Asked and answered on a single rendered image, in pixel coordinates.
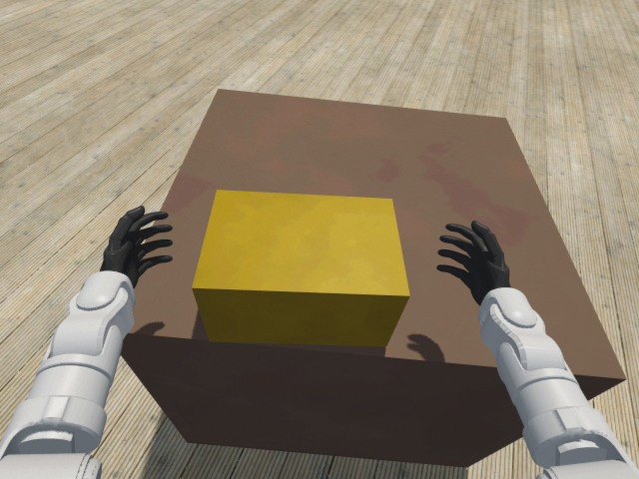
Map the pedestal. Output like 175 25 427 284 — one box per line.
121 89 627 468

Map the left robot upper arm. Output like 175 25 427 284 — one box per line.
0 453 102 479

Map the robot left forearm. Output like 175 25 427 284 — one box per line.
0 270 136 460

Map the right robot upper arm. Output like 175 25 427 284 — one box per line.
536 459 639 479

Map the robot right hand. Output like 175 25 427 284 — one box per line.
436 221 511 305

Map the carton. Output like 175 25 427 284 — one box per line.
192 190 410 347

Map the robot right forearm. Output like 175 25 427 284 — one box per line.
477 287 639 477

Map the robot left hand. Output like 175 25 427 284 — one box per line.
100 206 173 288

